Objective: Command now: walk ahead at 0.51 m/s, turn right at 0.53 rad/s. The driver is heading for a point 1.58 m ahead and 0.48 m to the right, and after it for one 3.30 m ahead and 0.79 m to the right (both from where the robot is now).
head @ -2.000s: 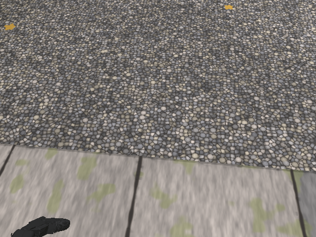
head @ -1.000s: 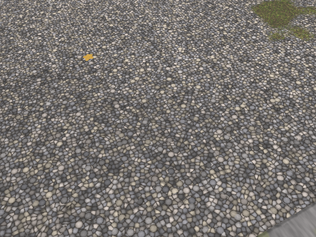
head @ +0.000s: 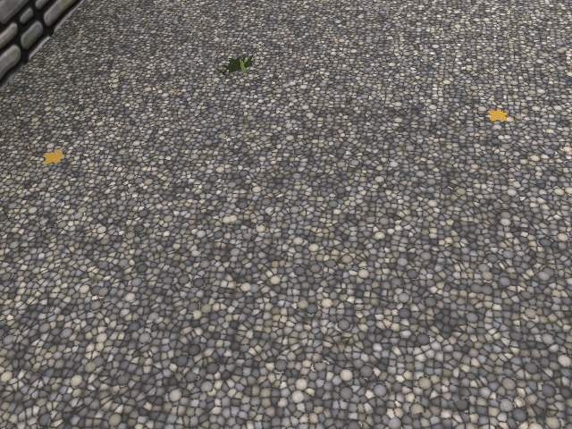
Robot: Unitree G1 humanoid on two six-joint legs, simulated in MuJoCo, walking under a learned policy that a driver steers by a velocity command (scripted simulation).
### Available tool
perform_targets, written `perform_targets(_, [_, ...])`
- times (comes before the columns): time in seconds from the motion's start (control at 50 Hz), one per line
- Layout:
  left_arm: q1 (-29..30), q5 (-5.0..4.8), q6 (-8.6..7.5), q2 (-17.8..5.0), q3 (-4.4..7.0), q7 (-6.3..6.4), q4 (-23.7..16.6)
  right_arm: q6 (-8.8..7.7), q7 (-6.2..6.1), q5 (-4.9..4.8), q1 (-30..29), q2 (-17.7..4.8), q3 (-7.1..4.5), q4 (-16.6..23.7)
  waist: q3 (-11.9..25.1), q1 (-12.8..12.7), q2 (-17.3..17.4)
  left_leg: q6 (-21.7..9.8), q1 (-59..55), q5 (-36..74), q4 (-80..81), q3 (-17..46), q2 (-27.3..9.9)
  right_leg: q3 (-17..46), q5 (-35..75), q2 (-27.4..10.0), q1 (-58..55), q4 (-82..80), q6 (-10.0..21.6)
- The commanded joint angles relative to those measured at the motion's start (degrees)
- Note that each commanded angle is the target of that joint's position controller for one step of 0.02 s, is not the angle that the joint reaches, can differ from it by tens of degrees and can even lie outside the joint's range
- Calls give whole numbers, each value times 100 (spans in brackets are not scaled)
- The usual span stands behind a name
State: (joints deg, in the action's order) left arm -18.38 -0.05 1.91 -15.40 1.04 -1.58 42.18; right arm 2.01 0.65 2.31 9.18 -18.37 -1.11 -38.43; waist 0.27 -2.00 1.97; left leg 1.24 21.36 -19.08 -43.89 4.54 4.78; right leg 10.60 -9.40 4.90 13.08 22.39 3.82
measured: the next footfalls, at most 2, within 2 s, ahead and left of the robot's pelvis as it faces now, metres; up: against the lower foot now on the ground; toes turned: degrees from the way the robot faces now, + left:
left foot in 0.20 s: +0.11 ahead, +0.13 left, +0.00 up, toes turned -15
right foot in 0.80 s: +0.41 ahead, -0.34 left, -0.18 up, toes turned -46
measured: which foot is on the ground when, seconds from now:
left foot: up 0.00-0.18, down 0.20-0.78, up 0.80-1.00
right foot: down 0.00-0.20, up 0.22-0.78, down 0.80-1.00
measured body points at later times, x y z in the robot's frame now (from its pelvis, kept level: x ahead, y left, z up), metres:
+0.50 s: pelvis +0.14 -0.01 -0.02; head +0.16 -0.01 +0.43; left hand +0.46 +0.15 -0.08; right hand +0.05 -0.30 -0.12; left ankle +0.07 +0.14 -0.75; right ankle +0.17 -0.17 -0.66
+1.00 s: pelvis +0.45 -0.32 -0.21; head +0.49 -0.35 +0.23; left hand +0.61 -0.11 -0.36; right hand +0.34 -0.54 -0.36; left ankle +0.57 -0.20 -0.84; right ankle +0.38 -0.32 -0.92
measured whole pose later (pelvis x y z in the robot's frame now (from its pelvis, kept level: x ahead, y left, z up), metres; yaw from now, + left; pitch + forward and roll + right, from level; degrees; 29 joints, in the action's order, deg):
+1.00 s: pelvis +0.45 -0.32 -0.21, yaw -39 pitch -1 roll -3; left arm -21.3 2.1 -5.0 -13.2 2.5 -0.2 57.8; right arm -1.8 0.6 1.9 13.4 -11.9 -1.1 -52.8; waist -6.3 2.1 2.4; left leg -1.5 37.0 -15.0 -74.9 5.4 -7.6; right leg -9.7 -25.5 6.5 10.5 36.3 6.3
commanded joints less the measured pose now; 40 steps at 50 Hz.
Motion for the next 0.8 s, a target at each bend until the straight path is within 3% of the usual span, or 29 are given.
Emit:
perform_targets(0.02, [281, -55, -142, -1209, 425, -14, -407, -159, 8, 16, -456, -554, -159, 461, -125, 93, -1038, 238, 888, 267, -156, -80, -116, 1943, -1934, -901, -228, -1010, 579])
perform_targets(0.12, [304, 27, -54, -1356, 553, -91, -546, -215, -35, -152, -807, -453, -88, 650, 57, -36, -1205, 241, 160, -270, 767, -135, 84, 2268, -1844, -655, 122, -729, 674])
perform_targets(0.16, [697, 57, -1, -1322, 567, -104, -679, -294, -111, -254, -447, -463, -87, 570, 52, 199, -1102, 76, -913, 88, 1511, -133, 57, 2251, -1674, -537, 808, -590, 562])
perform_targets(0.18, [960, 38, 15, -1275, 559, -86, -752, -340, -173, -265, 12, -496, -116, 424, 26, 477, -914, -59, -1883, 642, 2142, -140, -78, 2146, -1737, -392, 1444, -340, 394])
perform_targets(0.2, [1067, -7, -29, -1132, 529, -41, -790, -403, -250, -186, 579, -771, -214, 283, 78, 730, -571, -212, -3178, 620, 2388, -58, -398, 1722, -1910, -87, 2449, 233, 59])
perform_targets(0.22, [714, -111, -116, -712, 434, -5, -756, -476, -315, -121, 980, -1128, -323, 280, 532, 811, 616, -410, -4164, -721, 2716, 1200, -1762, 789, -2491, 300, 3202, 2061, -113])
perform_targets(0.24, [934, -136, -208, -580, 325, 23, -1081, -451, -329, 0, 705, -1672, -463, 366, 434, 797, 1199, -834, -3662, -2206, 3172, 3020, -2898, 33, -1825, 280, 4074, 3088, -138])
perform_targets(0.26, [1366, -5, -232, -969, 369, -11, -1179, -443, -283, 21, 489, -1352, -413, 376, 202, 722, 400, -951, -3086, -2011, 3076, 2873, -2900, -35, -1181, -339, 4062, 3515, -131])
perform_targets(0.28, [1397, 61, -227, -1055, 413, -100, -1164, -464, -230, 7, 382, -1028, -302, 402, 77, 623, 179, -871, -2788, -1591, 3051, 2334, -2574, -95, -908, -376, 3905, 3613, -153])
perform_targets(0.3, [1228, 92, -192, -1050, 422, -183, -1092, -496, -203, -5, 353, -890, -243, 392, 52, 510, 205, -748, -2603, -1031, 3091, 1773, -2314, -156, -683, -458, 3690, 3701, -220])
perform_targets(0.34, [1254, 103, -86, -956, 402, -365, -1090, -588, -175, -105, 448, -831, -199, 279, -178, 438, 457, -685, -2254, -228, 3218, 966, -2008, -398, -135, -671, 3645, 4005, -269])
perform_targets(0.36, [1201, 87, -20, -925, 373, -394, -1064, -621, -135, -112, 593, -869, -238, 154, -207, 473, 521, -719, -2069, 245, 3293, 595, -1905, -549, 103, -649, 3439, 4279, -293])
perform_targets(0.42, [1477, 91, 76, -961, 377, -423, -1129, -709, -61, -76, 923, -788, -259, -41, -407, 548, 424, -751, -2101, 872, 3324, -38, -1903, -597, 497, -785, 3623, 4351, -316])
perform_targets(0.46, [1516, 198, 108, -1121, 478, -376, -1073, -805, -73, 49, 1262, -893, -317, -245, -330, 562, 326, -787, -2557, 1597, 2897, -353, -2017, -756, 752, -768, 3834, 4838, -159])
perform_targets(0.5, [1914, 235, 122, -1063, 458, -375, -1163, -869, -98, 33, 1646, -860, -319, -460, -526, 693, 337, -751, -2782, 2163, 2708, -656, -2086, -939, 733, -850, 4132, 4957, -31])
perform_targets(0.54, [2158, 280, 67, -998, 433, -451, -1114, -883, -136, 58, 2037, -849, -331, -706, -791, 789, 294, -628, -2989, 2228, 2559, -912, -2145, -1127, 790, -877, 4321, 4773, 129])
perform_targets(0.56, [2476, 310, 18, -808, 405, -474, -1154, -944, -207, 104, 2389, -669, -304, -992, -1127, 844, 356, -445, -3589, 1708, 2483, -743, -2355, -398, 1213, -1122, 5068, 4500, 216])
perform_targets(0.58, [2655, 238, -71, -859, 410, -432, -1155, -978, -176, 142, 2376, -644, -281, -1009, -1204, 936, 255, -303, -3767, 895, 2580, -927, -2189, -667, 1243, -900, 5318, 3901, 223])
perform_targets(0.6, [2990, 276, -126, -839, 395, -446, -1193, -1019, -179, 165, 2582, -664, -292, -1132, -1435, 1061, 285, -317, -3800, 861, 2699, -979, -2269, -904, 1303, -928, 5417, 3740, 239])
perform_targets(0.62, [3112, 357, -217, -772, 343, -479, -1290, -1099, -215, 131, 2467, -609, -252, -1295, -1591, 835, 149, -184, -3545, 1154, 2813, -1302, -2282, -813, 2020, -1081, 5108, 3075, 263])
perform_targets(0.64, [3091, 296, -258, -679, 297, -525, -1242, -1125, -205, 168, 2272, -602, -244, -1268, -1578, 785, -1, -146, -3044, 1073, 2920, -1797, -2069, -1417, 2607, -1012, 4322, 2404, 266])
perform_targets(0.66, [3159, 273, -279, -451, 209, -585, -1120, -1087, -188, 90, 2135, -447, -180, -1326, -1528, 766, -129, -175, -2336, 887, 3019, -2107, -1923, -1619, 3287, -1000, 3134, 1724, 308])
perform_targets(0.68, [2875, 255, -284, -358, 183, -602, -926, -1063, -180, 39, 1887, -466, -160, -1337, -1443, 589, -154, -171, -1993, 1188, 2910, -2347, -1924, -1758, 3828, -915, 2220, 1279, 373])
perform_targets(0.7, [2423, 260, -279, -411, 215, -544, -642, -1038, -174, -21, 1782, -563, -151, -1346, -1269, 375, -160, -180, -1947, 2052, 2527, -2457, -1888, -1933, 4000, -698, 1491, 1116, 393])
perform_targets(0.72, [1748, 249, -253, -483, 253, -407, -317, -942, -170, -90, 1774, -666, -152, -1419, -863, 68, -99, -261, -2296, 3363, 1645, -2501, -1882, -2154, 3783, -472, 889, 1119, 436])
perform_targets(0.74, [983, 336, -252, -456, 239, -276, 15, -823, -190, -120, 2044, -705, -138, -1548, -476, -150, 83, -364, -2478, 4556, 418, -2441, -1959, -2078, 3460, -400, 193, 966, 546])
perform_targets(0.76, [90, 442, -252, -594, 286, -132, 445, -684, -267, -48, 2344, -621, -106, -1812, -25, -454, 219, -422, -2366, 5057, -1079, -2303, -1998, -1872, 3339, -446, -870, 832, 670])
perform_targets(0.78, [-919, 412, -276, -901, 435, 0, 781, -619, -266, -58, 2172, -749, -189, -1850, 493, -974, 126, -463, -1766, 4878, -2979, -2065, -1833, -1523, 3429, -503, -2313, 309, 693])
perform_targets(0.8, [-947, 529, -342, -1439, 584, 84, 975, -574, -228, -108, 1825, -692, -301, -1843, 15, -1086, -851, -418, 87, -828, -5958, -1795, -690, -692, 3251, -1094, -3183, -404, 1106])
Velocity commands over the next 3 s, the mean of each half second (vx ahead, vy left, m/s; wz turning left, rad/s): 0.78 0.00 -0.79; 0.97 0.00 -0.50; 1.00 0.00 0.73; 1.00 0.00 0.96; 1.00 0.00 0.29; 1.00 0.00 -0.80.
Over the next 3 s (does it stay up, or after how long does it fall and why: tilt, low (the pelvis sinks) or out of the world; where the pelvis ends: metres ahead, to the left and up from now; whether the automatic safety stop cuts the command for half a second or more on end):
stays up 2.21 -0.46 -0.21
